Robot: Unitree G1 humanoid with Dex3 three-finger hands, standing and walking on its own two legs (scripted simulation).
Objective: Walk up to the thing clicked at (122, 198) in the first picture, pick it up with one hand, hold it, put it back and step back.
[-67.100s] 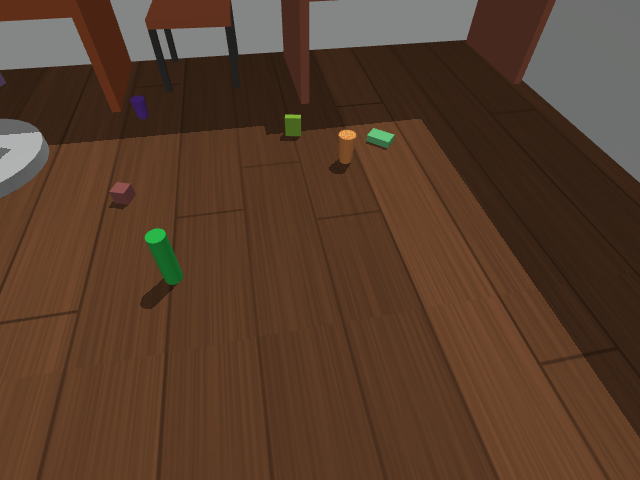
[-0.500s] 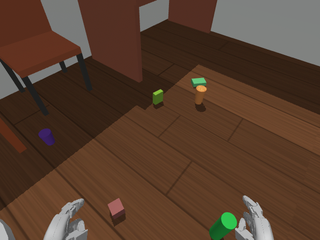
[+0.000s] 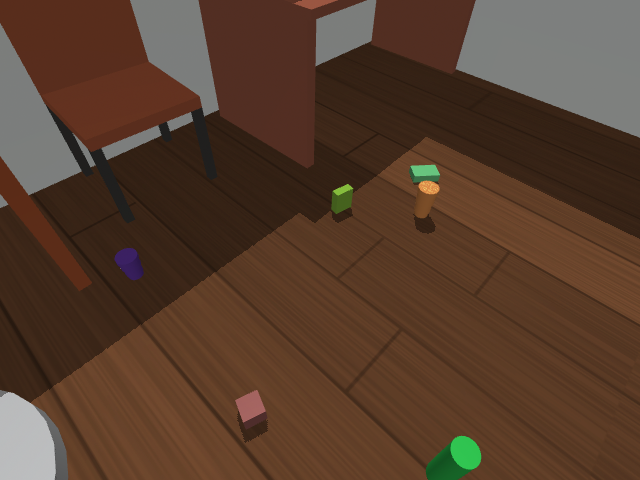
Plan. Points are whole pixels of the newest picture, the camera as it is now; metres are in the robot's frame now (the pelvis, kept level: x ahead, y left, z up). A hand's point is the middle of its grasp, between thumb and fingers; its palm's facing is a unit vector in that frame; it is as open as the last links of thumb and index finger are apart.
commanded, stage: stand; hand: left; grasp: from above
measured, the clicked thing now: (251, 409) +0.42 +0.21 -0.73
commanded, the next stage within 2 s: none
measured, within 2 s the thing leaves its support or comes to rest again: neither
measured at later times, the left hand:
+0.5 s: hand out of the picture +0.04 +0.24 -0.15, palm faces +0.03 -0.94 -0.35, open 7.3 cm
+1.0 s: hand out of the picture +0.07 +0.23 -0.14, palm faces +0.02 -0.94 -0.34, open 7.3 cm
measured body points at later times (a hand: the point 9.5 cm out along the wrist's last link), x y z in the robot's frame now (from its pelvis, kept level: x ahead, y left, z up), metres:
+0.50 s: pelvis +0.00 -0.01 +0.01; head -0.01 -0.02 +0.46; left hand +0.04 +0.28 -0.12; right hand +0.06 -0.30 -0.13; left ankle +0.01 +0.12 -0.73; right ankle +0.00 -0.15 -0.73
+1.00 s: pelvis +0.00 -0.02 +0.01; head +0.01 -0.02 +0.46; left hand +0.07 +0.28 -0.12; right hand +0.07 -0.31 -0.13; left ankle +0.01 +0.12 -0.73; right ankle +0.00 -0.15 -0.73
